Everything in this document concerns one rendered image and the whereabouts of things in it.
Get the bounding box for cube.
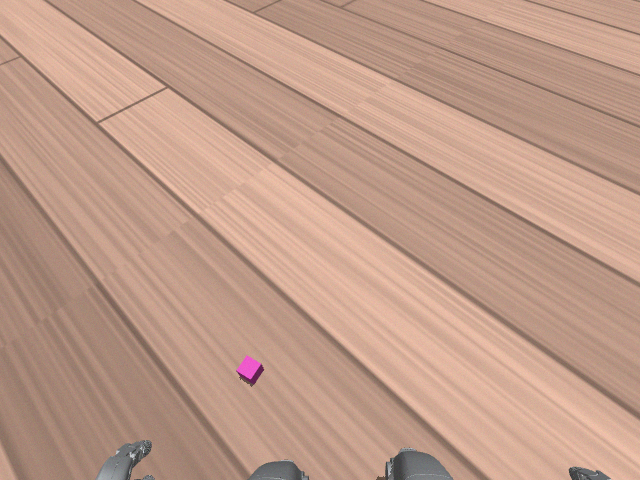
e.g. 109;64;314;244
236;356;264;384

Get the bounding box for left robot hand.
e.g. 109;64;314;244
95;440;155;480

